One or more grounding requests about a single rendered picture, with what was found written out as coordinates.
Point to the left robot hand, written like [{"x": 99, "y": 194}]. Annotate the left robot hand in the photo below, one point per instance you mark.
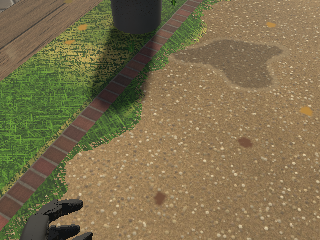
[{"x": 38, "y": 227}]

